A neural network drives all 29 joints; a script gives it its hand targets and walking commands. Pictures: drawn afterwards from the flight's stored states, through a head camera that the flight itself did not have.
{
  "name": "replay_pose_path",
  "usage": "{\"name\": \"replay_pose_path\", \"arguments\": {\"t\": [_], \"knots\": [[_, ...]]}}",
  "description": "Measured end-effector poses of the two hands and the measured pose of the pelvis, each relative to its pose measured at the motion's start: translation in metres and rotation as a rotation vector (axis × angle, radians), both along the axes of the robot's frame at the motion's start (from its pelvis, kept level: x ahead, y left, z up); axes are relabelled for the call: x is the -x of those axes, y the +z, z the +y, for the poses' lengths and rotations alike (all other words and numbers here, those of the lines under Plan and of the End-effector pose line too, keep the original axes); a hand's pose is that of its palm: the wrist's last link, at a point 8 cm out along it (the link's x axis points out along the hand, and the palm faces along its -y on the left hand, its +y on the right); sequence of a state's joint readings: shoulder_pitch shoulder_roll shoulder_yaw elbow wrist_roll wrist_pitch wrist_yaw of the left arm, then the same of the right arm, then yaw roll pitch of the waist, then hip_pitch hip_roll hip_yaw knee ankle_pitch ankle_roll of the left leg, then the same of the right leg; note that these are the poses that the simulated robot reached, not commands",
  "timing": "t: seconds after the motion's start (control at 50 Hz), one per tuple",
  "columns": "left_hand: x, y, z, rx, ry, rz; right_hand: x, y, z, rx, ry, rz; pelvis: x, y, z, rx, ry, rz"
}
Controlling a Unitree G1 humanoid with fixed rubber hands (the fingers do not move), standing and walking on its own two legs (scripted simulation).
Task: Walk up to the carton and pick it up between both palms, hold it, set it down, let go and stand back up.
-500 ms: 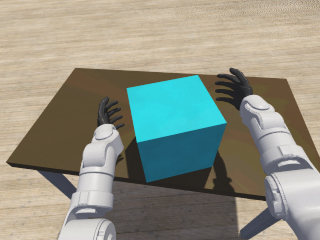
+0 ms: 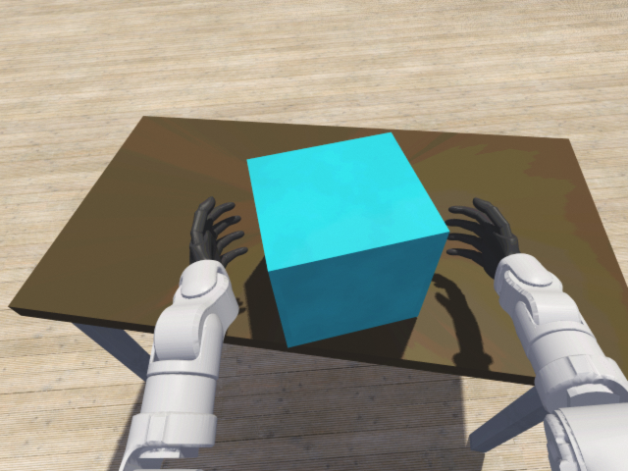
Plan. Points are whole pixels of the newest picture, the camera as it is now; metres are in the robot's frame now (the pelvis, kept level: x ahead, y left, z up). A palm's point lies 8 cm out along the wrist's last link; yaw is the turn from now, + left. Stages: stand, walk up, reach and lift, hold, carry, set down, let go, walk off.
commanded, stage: set down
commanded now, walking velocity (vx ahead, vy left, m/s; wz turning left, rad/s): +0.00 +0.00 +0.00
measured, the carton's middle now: (337, 243) +0.44 +0.02 +0.02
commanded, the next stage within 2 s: none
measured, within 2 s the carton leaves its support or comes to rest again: neither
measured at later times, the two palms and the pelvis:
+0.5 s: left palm (194, 300) +0.30 +0.17 +0.09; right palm (529, 300) +0.36 -0.22 +0.03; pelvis -0.02 +0.00 +0.00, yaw +0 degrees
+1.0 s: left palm (188, 326) +0.28 +0.18 +0.07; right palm (538, 328) +0.33 -0.23 +0.01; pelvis -0.02 -0.01 +0.00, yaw +0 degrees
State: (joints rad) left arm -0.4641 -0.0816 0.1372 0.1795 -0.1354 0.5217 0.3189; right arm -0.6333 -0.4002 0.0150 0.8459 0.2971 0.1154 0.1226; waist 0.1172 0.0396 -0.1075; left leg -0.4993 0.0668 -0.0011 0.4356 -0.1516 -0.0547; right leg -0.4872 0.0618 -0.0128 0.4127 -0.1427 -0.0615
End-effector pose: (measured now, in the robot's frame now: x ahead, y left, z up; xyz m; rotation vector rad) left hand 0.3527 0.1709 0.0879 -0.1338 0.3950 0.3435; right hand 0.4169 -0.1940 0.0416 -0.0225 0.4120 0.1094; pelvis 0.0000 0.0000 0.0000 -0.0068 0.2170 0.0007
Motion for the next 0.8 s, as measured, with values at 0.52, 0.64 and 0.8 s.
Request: {"name": "replay_pose_path", "arguments": {"t": [0.52,0.64,0.8], "knots": [[0.055,0.002,0.003,-0.042,0.011,-0.015,0.060,-0.017,-0.031,0.031,0.042,0.024,0.021,-0.003,-0.004,-0.005,-0.002,-0.045],[0.064,-0.003,0.005,-0.031,0.031,-0.018,0.074,-0.025,-0.034,0.037,0.045,0.032,0.022,-0.003,-0.005,-0.006,-0.002,-0.049],[0.068,-0.006,0.006,-0.019,0.040,-0.022,0.078,-0.024,-0.036,0.043,0.055,0.029,0.023,-0.004,-0.006,-0.008,-0.003,-0.054]]}}
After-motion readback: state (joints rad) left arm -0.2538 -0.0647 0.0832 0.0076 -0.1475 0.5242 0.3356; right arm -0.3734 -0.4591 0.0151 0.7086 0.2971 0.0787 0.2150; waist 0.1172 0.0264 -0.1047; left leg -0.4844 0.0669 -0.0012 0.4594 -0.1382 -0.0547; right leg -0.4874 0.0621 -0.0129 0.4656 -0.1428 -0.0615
